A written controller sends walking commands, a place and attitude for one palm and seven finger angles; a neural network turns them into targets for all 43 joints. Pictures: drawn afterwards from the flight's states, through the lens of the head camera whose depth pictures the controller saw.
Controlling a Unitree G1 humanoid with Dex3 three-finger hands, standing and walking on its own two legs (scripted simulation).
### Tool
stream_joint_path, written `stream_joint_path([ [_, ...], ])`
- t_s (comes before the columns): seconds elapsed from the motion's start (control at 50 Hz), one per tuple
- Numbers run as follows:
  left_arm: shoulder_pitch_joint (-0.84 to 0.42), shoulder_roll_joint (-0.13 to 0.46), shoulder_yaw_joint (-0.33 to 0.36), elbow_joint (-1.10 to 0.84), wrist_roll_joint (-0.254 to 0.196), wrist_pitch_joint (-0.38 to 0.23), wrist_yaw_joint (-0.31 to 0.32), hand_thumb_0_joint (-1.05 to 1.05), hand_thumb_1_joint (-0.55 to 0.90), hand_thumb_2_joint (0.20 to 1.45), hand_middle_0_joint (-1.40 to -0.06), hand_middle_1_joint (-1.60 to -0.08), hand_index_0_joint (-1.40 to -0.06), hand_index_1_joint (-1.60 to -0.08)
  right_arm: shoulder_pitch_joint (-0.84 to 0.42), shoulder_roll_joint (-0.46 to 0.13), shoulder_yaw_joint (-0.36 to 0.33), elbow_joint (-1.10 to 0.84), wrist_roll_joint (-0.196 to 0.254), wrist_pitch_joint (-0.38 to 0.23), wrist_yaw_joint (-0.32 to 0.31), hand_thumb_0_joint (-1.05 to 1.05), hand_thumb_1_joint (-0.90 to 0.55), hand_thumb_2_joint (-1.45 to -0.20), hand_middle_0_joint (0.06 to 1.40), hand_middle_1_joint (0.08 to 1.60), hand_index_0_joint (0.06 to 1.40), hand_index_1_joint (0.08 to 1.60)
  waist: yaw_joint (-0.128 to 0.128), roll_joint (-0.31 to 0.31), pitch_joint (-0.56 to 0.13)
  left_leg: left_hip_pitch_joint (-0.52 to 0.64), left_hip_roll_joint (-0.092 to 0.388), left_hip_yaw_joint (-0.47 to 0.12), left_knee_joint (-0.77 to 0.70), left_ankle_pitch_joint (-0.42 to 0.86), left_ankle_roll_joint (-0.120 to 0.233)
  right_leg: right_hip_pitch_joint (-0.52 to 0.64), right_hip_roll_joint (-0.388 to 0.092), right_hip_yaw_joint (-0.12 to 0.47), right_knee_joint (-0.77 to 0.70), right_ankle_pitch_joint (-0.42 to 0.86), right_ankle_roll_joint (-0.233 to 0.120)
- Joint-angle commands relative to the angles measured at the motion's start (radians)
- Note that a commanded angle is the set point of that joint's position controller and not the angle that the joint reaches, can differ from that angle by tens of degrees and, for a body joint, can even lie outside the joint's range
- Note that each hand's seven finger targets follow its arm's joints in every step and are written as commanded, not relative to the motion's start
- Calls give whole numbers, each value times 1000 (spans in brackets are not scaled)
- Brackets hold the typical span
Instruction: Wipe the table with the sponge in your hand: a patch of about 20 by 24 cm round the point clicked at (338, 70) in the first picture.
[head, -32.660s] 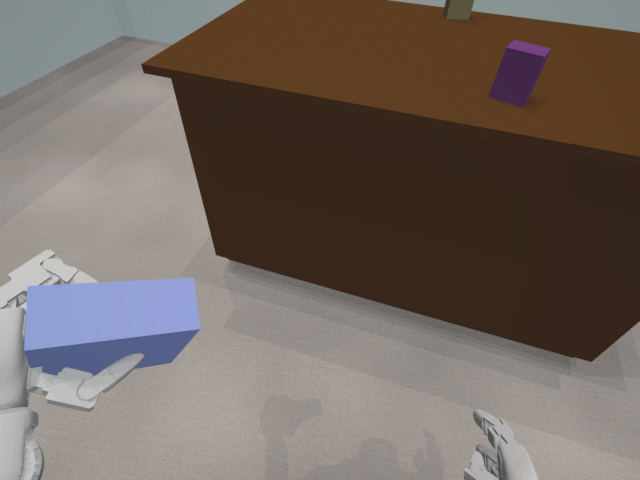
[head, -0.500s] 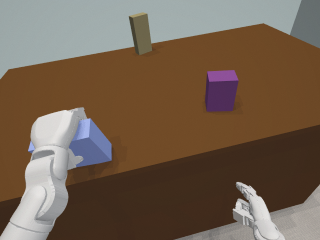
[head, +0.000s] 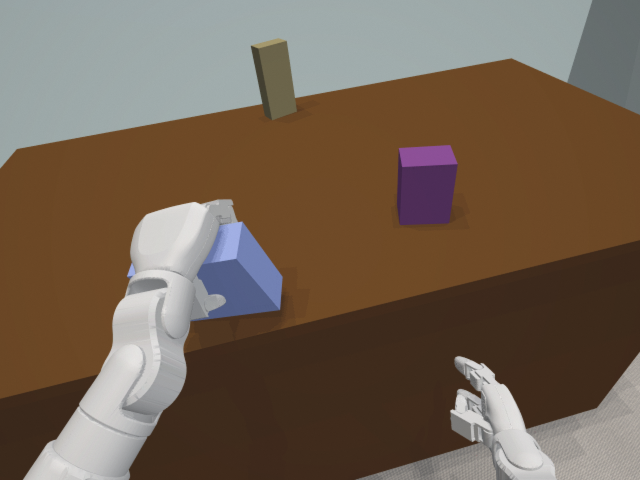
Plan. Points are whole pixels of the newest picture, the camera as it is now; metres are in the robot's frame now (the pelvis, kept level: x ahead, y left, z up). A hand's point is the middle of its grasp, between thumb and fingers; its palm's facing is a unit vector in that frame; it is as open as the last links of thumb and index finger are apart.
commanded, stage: wipe forward along the third lane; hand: left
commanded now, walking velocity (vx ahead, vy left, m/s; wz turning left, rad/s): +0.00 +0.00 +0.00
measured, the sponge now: (220, 284) +0.30 +0.19 +0.13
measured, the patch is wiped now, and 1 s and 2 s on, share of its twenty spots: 0.60 0.85 0.95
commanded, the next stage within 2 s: wipe back along the third lane in 1.72 s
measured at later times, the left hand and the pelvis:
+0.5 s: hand (221, 242) +0.34 +0.19 +0.17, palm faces +0.11 -0.05 -0.99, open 9.2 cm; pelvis +0.00 -0.01 +0.00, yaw +0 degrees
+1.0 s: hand (213, 218) +0.39 +0.23 +0.16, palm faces +0.02 -0.04 -1.00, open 9.2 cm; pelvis +0.02 -0.01 +0.00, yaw +0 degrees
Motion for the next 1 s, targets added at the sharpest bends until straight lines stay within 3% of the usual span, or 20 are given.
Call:
stream_joint_path([
  [0.0, -298, 107, 86, -126, -9, -8, 37, 0, 100, 1300, -1200, -1600, -1200, -1600, -243, -71, -32, -182, 0, -52, -9, 0, -900, -900, 200, 300, 200, 300, -15, -131, -136, 116, -80, 59, -39, 151, 66, -41, 38, 5, -143, 188, -25],
  [0.02, -296, 149, 127, -125, -6, -6, 42, 0, 100, 1300, -1200, -1600, -1200, -1600, -253, -76, -35, -185, 3, -55, -12, 0, -900, -900, 200, 300, 200, 300, -15, -121, -127, 119, -76, 55, -42, 135, 65, -42, 42, 18, -146, 164, -30],
  [0.04, -308, 88, 70, -119, -10, -4, 39, 0, 100, 1300, -1200, -1600, -1200, -1600, -246, -67, -29, -196, 3, -58, -12, 0, -900, -900, 200, 300, 200, 300, -15, -130, -145, 116, -85, 59, -39, 149, 68, -34, 38, 8, -142, 180, -28],
  [0.12, -347, 176, 144, -34, -2, 4, 45, 0, 100, 1300, -1200, -1600, -1200, -1600, -244, -84, -36, -171, 7, -53, -28, 0, -900, -900, 200, 300, 200, 300, -26, -134, -100, 108, -77, 58, -50, 96, 65, -60, 39, 26, -168, 111, -26],
  [0.14, -393, 114, 83, -16, 3, 5, 41, 0, 100, 1300, -1200, -1600, -1200, -1600, -241, -78, -30, -174, 8, -55, -31, 0, -900, -900, 200, 300, 200, 300, -32, -133, -113, 108, -86, 66, -48, 101, 67, -59, 36, 17, -164, 118, -26],
  [0.22, -418, 148, 106, 64, 17, 9, 36, 0, 100, 1300, -1200, -1600, -1200, -1600, -233, -88, -36, -162, 10, -57, -41, 0, -900, -900, 200, 300, 200, 300, -31, -131, -112, 111, -84, 61, -58, 80, 66, -60, 37, 24, -170, 99, -27],
  [0.28, -455, 113, 68, 147, 26, 15, 29, 0, 100, 1300, -1200, -1600, -1200, -1600, -227, -90, -35, -149, 11, -58, -45, 0, -900, -900, 200, 300, 200, 300, -32, -148, -102, 99, -86, 64, -57, 72, 69, -68, 33, 16, -173, 90, -24],
  [0.32, -463, 179, 127, 191, 34, 19, 29, 0, 100, 1300, -1200, -1600, -1200, -1600, -221, -99, -39, -145, 10, -61, -51, 0, -900, -900, 200, 300, 200, 300, -28, -170, -115, 98, -85, 62, -58, 65, 69, -58, 34, 26, -177, 77, -22],
  [0.34, -504, 137, 84, 202, 36, 22, 25, 0, 100, 1300, -1200, -1600, -1200, -1600, -222, -96, -33, -148, 10, -63, -53, 0, -900, -900, 200, 300, 200, 300, -31, -177, -132, 97, -92, 68, -53, 81, 73, -49, 30, 21, -171, 98, -21],
  [0.42, -548, 173, 110, 296, 51, 31, 18, 0, 100, 1300, -1200, -1600, -1200, -1600, -208, -106, -37, -128, 11, -63, -56, 0, -900, -900, 200, 300, 200, 300, -33, -167, -131, 92, -89, 59, -62, 80, 70, -49, 32, 19, -167, 109, -22],
  [0.44, -573, 123, 63, 315, 52, 34, 13, 0, 100, 1300, -1200, -1600, -1200, -1600, -210, -101, -35, -131, 12, -68, -56, 0, -900, -900, 200, 300, 200, 300, -36, -179, -132, 89, -95, 64, -57, 86, 75, -50, 30, 12, -162, 120, -20],
  [0.5, -591, 158, 88, 389, 56, 46, 3, 0, 100, 1300, -1200, -1600, -1200, -1600, -190, -110, -39, -107, 7, -64, -57, 0, -900, -900, 200, 300, 200, 300, -38, -203, -143, 82, -95, 67, -46, 109, 79, -35, 26, 17, -157, 186, -13],
  [0.52, -579, 211, 135, 410, 64, 49, 2, 0, 100, 1300, -1200, -1600, -1200, -1600, -184, -119, -42, -104, 5, -63, -57, 0, -900, -900, 200, 300, 200, 300, -34, -199, -149, 78, -93, 61, -49, 111, 76, -28, 29, 21, -154, 186, -15],
  [0.54, -577, 156, 85, 421, 64, 56, -8, 0, 100, 1300, -1200, -1600, -1200, -1600, -192, -114, -40, -111, 5, -62, -57, 0, -900, -900, 200, 300, 200, 300, -36, -204, -149, 75, -98, 71, -43, 121, 80, -23, 26, 18, -153, 203, -11],
  [0.58, -575, 173, 95, 477, 65, 58, -24, 0, 100, 1300, -1200, -1600, -1200, -1600, -172, -121, -41, -98, 5, -55, -59, 0, -900, -900, 200, 300, 200, 300, -47, -236, -126, 61, -93, 73, -38, 118, 81, -34, 23, 18, -157, 219, -4],
  [0.62, -585, 233, 141, 506, 74, 45, -38, 0, 100, 1300, -1200, -1600, -1200, -1600, -154, -131, -46, -96, 2, -50, -63, 0, -900, -900, 200, 300, 200, 300, -53, -221, -121, 56, -92, 65, -40, 109, 81, -39, 25, 27, -162, 212, -5],
  [0.66, -585, 181, 95, 530, 80, 28, -56, 0, 100, 1300, -1200, -1600, -1200, -1600, -133, -128, -46, -97, 3, -48, -63, 0, -900, -900, 200, 300, 200, 300, -64, -232, -123, 56, -94, 73, -26, 135, 86, -38, 24, 16, -153, 263, -4],
  [0.82, -519, 237, 165, 575, 78, -44, -74, 0, 100, 1300, -1200, -1600, -1200, -1600, -73, -144, -63, -109, -3, -23, -57, 0, -900, -900, 200, 300, 200, 300, -66, -227, -154, 36, -93, 66, -10, 179, 89, -11, 25, 21, -138, 375, -3],
  [0.94, -574, 198, 125, 594, 91, -56, -61, 0, 100, 1300, -1200, -1600, -1200, -1600, -60, -144, -68, -108, 3, -11, -54, 0, -900, -900, 200, 300, 200, 300, -75, -180, -151, 35, -95, 67, -15, 176, 90, -34, 31, 8, -137, 343, -11],
  [0.98, -575, 174, 110, 620, 87, -52, -57, 0, 100, 1300, -1200, -1600, -1200, -1600, -50, -146, -70, -99, 4, -8, -52, 0, -900, -900, 200, 300, 200, 300, -84, -221, -142, 32, -92, 70, -10, 179, 92, -44, 31, 4, -139, 359, -7],
])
